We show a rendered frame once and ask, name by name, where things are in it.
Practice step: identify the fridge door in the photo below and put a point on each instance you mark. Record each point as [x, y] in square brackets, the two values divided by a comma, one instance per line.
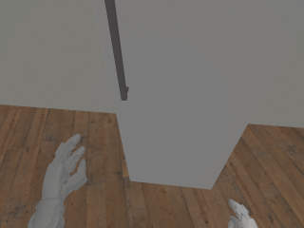
[196, 71]

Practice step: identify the robot left hand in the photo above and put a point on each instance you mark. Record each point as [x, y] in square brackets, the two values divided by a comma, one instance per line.
[58, 171]

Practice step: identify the left robot forearm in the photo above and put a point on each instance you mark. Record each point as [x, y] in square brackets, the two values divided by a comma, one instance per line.
[49, 214]

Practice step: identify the robot right hand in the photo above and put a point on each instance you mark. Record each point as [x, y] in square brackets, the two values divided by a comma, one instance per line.
[243, 215]

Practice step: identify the handle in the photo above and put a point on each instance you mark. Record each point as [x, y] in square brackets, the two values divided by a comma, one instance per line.
[116, 46]

